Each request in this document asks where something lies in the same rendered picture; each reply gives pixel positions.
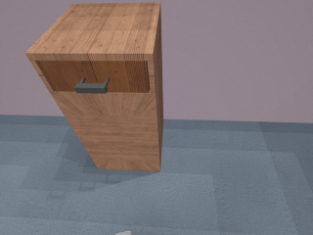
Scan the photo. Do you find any cabinet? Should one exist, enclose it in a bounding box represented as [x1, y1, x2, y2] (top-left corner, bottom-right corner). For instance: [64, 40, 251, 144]
[25, 2, 163, 172]

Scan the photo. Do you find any handle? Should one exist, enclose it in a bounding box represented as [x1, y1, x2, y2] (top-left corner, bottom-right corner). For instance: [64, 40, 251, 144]
[74, 76, 110, 94]

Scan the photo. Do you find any drawer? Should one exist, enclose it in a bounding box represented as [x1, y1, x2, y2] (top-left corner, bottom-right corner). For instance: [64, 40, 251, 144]
[37, 60, 150, 93]

